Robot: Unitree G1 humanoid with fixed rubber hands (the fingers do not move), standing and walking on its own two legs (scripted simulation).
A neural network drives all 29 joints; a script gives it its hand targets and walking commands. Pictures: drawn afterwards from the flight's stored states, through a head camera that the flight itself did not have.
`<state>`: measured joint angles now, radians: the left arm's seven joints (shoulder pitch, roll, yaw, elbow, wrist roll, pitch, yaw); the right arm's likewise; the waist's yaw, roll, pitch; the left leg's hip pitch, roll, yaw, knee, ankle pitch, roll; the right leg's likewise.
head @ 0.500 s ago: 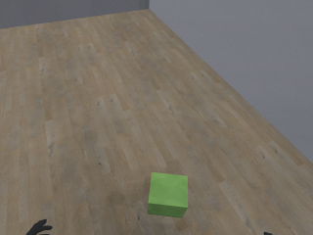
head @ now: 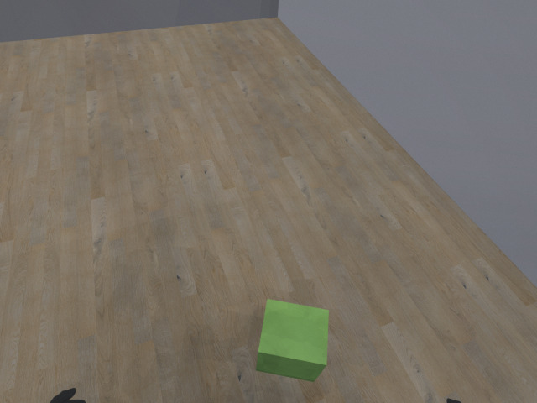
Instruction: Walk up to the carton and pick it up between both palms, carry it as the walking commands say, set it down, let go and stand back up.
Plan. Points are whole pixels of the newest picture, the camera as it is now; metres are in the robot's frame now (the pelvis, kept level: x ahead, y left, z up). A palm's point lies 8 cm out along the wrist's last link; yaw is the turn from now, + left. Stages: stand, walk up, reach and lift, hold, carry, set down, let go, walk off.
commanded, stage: walk up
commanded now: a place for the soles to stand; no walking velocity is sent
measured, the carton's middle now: (291, 341) +0.40 -0.11 -0.65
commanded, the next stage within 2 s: reach and lift in 0.54 s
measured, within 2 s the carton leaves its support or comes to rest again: neither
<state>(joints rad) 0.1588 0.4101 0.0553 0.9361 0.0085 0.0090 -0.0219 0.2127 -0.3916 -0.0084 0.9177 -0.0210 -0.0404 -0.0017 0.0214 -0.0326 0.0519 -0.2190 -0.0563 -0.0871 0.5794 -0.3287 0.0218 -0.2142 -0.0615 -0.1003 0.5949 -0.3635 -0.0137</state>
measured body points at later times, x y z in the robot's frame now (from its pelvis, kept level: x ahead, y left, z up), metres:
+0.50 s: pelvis +0.00 -0.01 +0.01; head +0.01 -0.01 +0.46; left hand +0.11 +0.31 -0.10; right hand +0.12 -0.32 -0.10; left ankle -0.01 +0.12 -0.73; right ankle -0.02 -0.12 -0.73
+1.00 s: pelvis -0.04 +0.00 -0.03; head +0.07 -0.02 +0.40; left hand +0.23 +0.26 -0.12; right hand +0.19 -0.30 -0.13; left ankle -0.01 +0.12 -0.73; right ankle -0.02 -0.12 -0.73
